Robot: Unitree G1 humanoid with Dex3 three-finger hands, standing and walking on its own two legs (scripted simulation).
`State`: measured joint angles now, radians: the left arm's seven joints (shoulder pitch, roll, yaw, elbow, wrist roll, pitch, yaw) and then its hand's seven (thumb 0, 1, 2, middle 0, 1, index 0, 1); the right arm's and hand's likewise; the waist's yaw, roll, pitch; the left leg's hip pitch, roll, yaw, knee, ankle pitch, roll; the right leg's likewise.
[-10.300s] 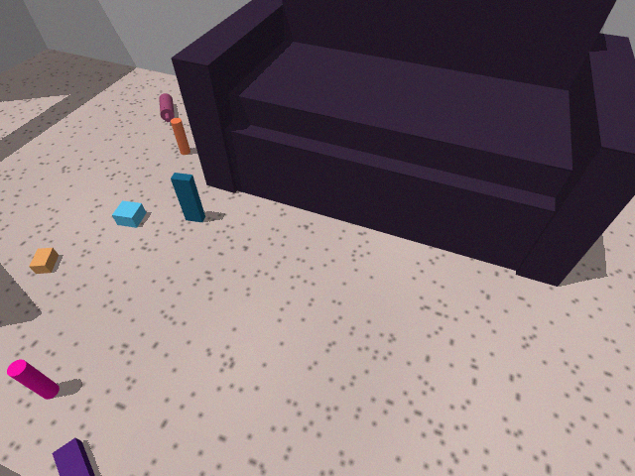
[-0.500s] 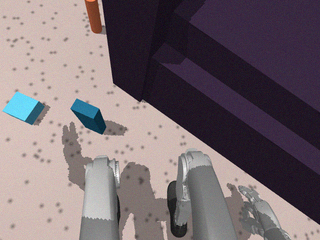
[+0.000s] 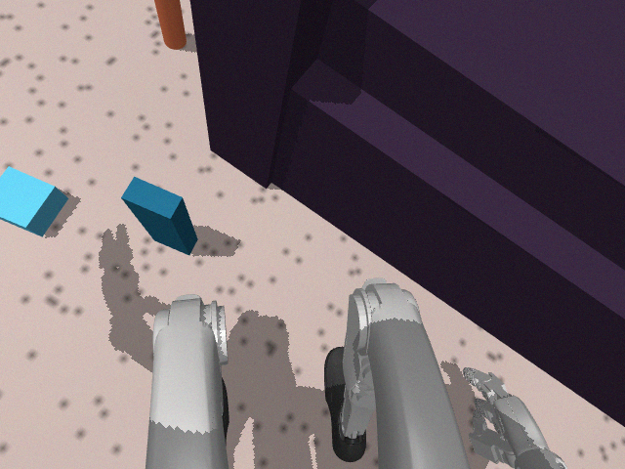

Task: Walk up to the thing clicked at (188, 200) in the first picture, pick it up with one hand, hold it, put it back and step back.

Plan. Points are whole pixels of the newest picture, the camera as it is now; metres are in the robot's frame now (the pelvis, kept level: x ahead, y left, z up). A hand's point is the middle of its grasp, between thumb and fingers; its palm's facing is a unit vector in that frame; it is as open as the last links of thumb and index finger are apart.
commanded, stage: go down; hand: left
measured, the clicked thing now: (166, 222) +0.48 +0.20 -0.29
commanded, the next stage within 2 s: approach in 0.20 s
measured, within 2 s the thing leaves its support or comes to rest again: neither
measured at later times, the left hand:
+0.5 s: hand out of the picture +0.40 +0.40 -0.02, palm faces +0.14 -0.99 -0.05, open 17.5 cm
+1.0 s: hand (96, 239) +0.43 +0.29 -0.23, palm faces +0.02 -1.00 +0.04, open 17.6 cm
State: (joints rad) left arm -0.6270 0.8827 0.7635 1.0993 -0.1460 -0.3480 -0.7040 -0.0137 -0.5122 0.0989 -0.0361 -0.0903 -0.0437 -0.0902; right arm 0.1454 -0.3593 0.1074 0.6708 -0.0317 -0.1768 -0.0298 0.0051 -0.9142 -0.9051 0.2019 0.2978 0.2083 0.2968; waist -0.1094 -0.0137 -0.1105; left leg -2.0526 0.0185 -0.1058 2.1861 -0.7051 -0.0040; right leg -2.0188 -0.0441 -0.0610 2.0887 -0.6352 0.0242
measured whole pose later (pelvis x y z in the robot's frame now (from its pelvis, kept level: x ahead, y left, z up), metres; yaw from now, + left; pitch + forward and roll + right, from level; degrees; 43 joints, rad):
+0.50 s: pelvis +0.00 +0.00 -0.02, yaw -1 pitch +32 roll -7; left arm -0.64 0.89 0.77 1.15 -0.21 -0.45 -0.74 -0.01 -0.57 0.06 -0.06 -0.09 -0.06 -0.10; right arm 0.12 -0.37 0.13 0.67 -0.04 -0.19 -0.01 0.00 -0.91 -0.90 0.20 0.30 0.21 0.30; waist -0.12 -0.03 -0.08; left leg -2.12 0.01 -0.11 2.26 -0.71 0.01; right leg -2.07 -0.04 -0.06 2.16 -0.64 0.03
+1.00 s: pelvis -0.01 +0.01 -0.10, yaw -6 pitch +21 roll -13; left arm -0.65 0.83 0.67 1.35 -0.20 -0.83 -0.59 -0.02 -0.60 0.04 -0.07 -0.11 -0.07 -0.11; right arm -0.05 -0.39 0.33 0.63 -0.21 -0.11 0.06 0.00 -0.93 -0.91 0.20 0.30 0.21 0.30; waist -0.23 -0.16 0.18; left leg -2.23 0.01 -0.24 2.57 -0.73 0.00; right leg -2.15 -0.01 -0.15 2.37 -0.61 0.05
